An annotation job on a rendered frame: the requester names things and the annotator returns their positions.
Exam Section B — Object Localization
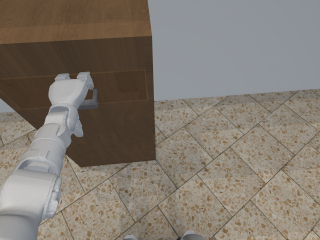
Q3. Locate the drawer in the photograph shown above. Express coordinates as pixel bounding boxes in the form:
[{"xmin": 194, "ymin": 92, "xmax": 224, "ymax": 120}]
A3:
[{"xmin": 0, "ymin": 69, "xmax": 147, "ymax": 109}]

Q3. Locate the robot left hand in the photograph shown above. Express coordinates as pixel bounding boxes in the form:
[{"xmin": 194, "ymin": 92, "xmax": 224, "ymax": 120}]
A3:
[{"xmin": 48, "ymin": 71, "xmax": 94, "ymax": 137}]

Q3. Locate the robot right shin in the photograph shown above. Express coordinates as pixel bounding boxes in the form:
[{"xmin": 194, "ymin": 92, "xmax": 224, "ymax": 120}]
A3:
[{"xmin": 182, "ymin": 230, "xmax": 195, "ymax": 238}]

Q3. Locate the left robot forearm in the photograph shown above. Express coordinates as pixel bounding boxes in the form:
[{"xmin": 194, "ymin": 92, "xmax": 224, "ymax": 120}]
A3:
[{"xmin": 0, "ymin": 103, "xmax": 78, "ymax": 204}]

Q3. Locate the cabinet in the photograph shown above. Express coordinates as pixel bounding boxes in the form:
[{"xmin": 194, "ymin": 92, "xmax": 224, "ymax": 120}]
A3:
[{"xmin": 0, "ymin": 0, "xmax": 156, "ymax": 167}]

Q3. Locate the robot left upper arm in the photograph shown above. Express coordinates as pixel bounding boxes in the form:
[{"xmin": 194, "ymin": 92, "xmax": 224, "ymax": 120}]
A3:
[{"xmin": 0, "ymin": 168, "xmax": 63, "ymax": 240}]

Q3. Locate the handle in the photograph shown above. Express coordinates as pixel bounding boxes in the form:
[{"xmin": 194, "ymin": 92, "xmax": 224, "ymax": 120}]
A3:
[{"xmin": 77, "ymin": 89, "xmax": 98, "ymax": 110}]

